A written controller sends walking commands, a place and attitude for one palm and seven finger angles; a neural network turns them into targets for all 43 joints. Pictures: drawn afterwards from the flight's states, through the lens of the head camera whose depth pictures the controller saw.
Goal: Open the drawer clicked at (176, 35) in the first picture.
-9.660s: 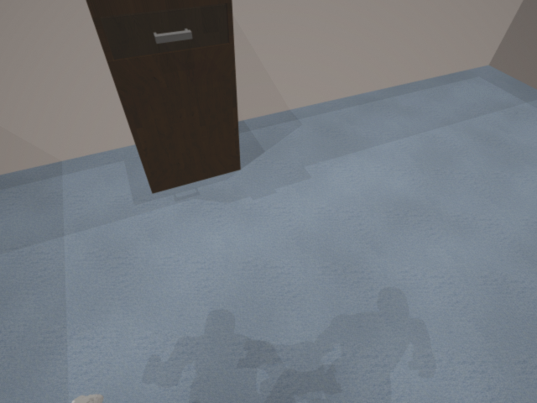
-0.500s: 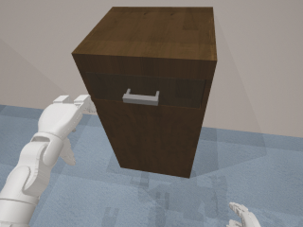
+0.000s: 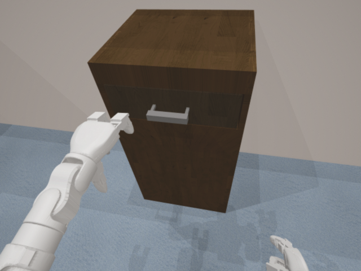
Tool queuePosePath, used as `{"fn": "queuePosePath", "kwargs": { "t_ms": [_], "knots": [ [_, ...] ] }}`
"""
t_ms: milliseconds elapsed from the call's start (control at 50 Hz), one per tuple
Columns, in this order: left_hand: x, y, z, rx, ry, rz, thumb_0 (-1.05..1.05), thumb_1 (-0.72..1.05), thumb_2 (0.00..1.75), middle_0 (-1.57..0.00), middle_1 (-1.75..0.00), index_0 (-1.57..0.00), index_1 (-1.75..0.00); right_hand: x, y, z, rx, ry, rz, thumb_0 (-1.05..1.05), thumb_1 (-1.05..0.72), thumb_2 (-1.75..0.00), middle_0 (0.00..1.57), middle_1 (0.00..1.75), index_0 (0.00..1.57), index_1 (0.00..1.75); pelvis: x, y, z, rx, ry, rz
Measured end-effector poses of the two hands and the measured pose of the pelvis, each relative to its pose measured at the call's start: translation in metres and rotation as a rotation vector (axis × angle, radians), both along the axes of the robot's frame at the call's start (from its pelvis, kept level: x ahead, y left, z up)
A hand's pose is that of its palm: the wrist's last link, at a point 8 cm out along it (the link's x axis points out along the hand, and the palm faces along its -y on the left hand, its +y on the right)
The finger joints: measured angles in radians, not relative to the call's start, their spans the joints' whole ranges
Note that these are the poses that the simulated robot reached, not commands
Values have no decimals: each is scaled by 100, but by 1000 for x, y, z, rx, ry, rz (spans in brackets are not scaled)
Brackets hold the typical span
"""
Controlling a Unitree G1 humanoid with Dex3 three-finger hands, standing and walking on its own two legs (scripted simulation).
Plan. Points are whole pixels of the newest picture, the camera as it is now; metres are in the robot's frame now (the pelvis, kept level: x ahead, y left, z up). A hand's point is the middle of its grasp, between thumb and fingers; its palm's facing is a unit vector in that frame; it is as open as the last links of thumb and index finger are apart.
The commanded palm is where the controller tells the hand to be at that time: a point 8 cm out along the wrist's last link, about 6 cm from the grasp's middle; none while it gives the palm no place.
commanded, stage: move the hooked fingers above the handle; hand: left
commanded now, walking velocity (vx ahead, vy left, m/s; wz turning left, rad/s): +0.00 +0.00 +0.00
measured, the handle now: (168, 112) +0.57 +0.12 +0.00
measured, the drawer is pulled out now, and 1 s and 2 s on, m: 0.00 0.00 0.00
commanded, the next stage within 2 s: none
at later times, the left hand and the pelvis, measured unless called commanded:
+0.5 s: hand (133, 132) +0.41 +0.18 +0.08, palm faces -0.03 -0.06 -1.00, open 13.8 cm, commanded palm +0.40 +0.19 +0.14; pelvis +0.02 -0.02 +0.00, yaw -1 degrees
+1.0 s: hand (154, 117) +0.48 +0.14 +0.06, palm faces -0.03 -0.04 -1.00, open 13.8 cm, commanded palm +0.47 +0.15 +0.12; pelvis +0.04 -0.01 -0.01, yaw -1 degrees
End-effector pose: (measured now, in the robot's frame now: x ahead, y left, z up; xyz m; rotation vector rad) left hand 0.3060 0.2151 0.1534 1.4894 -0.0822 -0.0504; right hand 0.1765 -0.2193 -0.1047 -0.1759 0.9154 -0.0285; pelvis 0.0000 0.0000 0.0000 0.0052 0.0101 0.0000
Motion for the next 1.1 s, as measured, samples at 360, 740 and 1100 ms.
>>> {"fn": "queuePosePath", "kwargs": {
  "t_ms": [360, 740, 1100],
  "knots": [
    [58, -27, -13, 11, 35, 8, 0, -49, 30, -31, -120, -32, -120, -29, -38, -16, -28, 117, -105, 1, -91, -89, 20, 30, 20, 30, 16, -13, -2, 10, 49, -15],
    [125, -49, -29, 21, 59, -11, 0, -49, 30, -31, -120, -32, -120, -42, -54, -28, -48, 214, -185, 1, -91, -89, 20, 30, 20, 30, 37, -16, -9, 13, 131, -16],
    [169, -79, -37, 43, 65, 0, 0, -49, 30, -32, -120, -32, -120, -73, -49, -37, -29, 294, -248, 0, -91, -89, 20, 30, 20, 30, 41, -14, -12, 14, 177, -25]
  ]
}}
